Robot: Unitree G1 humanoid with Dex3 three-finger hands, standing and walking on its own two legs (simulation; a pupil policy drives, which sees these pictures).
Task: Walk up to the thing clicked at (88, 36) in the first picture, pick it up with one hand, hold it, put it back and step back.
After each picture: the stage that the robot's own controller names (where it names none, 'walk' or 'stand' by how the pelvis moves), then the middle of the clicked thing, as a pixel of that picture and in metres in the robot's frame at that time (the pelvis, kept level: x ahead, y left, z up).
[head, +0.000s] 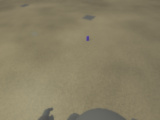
stand; (87, 38) +1.88 +0.12 -0.72
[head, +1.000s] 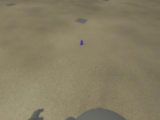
walk; (81, 42) +1.74 +0.16 -0.72
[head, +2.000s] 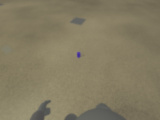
walk; (78, 54) +1.15 +0.19 -0.71
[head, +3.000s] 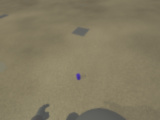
walk; (78, 76) +0.70 +0.21 -0.69
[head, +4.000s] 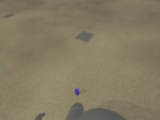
walk; (77, 92) +0.44 +0.23 -0.71
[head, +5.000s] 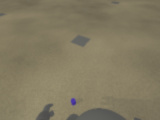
stand; (73, 101) +0.33 +0.20 -0.72
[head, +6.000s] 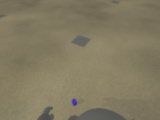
stand; (74, 102) +0.33 +0.19 -0.73
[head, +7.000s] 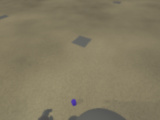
stand; (73, 102) +0.33 +0.21 -0.73
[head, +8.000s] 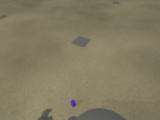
stand; (73, 103) +0.32 +0.21 -0.73
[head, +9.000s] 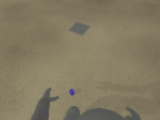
go down; (72, 92) +0.34 +0.21 -0.70
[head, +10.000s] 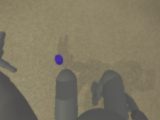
go down; (59, 60) +0.42 +0.23 -0.29
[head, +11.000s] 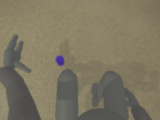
close in; (60, 61) +0.42 +0.22 -0.29
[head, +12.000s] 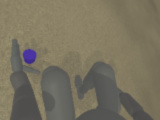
close in; (29, 57) +0.41 +0.26 -0.22
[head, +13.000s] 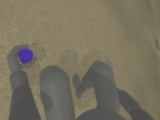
close; (26, 57) +0.40 +0.27 -0.23
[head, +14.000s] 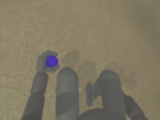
lift; (51, 62) +0.35 +0.26 -0.13
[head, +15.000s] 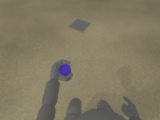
lift; (66, 73) +0.32 +0.17 +0.02
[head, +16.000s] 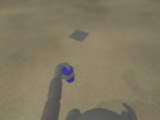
hold; (69, 74) +0.33 +0.16 +0.01
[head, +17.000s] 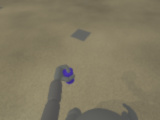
hold; (68, 76) +0.32 +0.17 +0.00
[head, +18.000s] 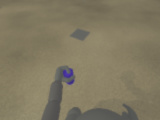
crouch; (69, 76) +0.32 +0.16 -0.01
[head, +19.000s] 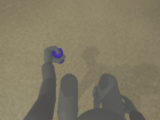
crouch; (59, 56) +0.44 +0.20 -0.10
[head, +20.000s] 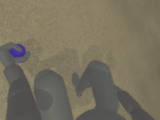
lower; (19, 54) +0.43 +0.27 -0.23
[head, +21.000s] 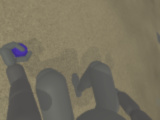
lower; (21, 53) +0.42 +0.28 -0.23
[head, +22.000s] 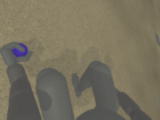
lower; (21, 53) +0.42 +0.27 -0.23
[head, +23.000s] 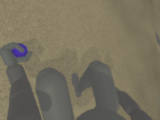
lower; (21, 53) +0.42 +0.27 -0.23
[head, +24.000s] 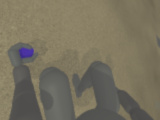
draw back; (26, 54) +0.41 +0.26 -0.23
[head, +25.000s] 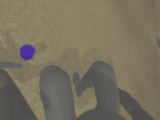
rise; (27, 53) +0.41 +0.26 -0.23
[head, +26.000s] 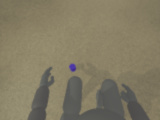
walk; (72, 67) +0.42 +0.18 -0.42
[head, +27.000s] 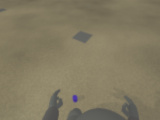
stand; (75, 98) +0.35 +0.17 -0.66
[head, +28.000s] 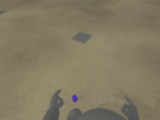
stand; (74, 98) +0.36 +0.18 -0.67
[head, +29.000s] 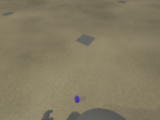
stand; (77, 99) +0.36 +0.16 -0.71
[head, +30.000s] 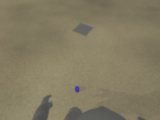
walk; (77, 89) +0.41 +0.14 -0.70
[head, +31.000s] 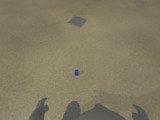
walk; (76, 72) +0.63 +0.17 -0.70
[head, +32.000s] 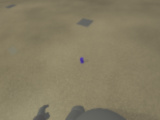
stand; (81, 60) +0.97 +0.21 -0.70
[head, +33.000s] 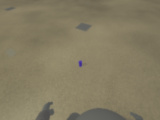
stand; (80, 63) +0.98 +0.20 -0.72
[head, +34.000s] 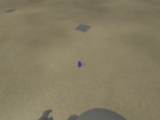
stand; (79, 64) +1.00 +0.21 -0.73
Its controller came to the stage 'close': yes
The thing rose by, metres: 0.73
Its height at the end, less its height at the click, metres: +0.00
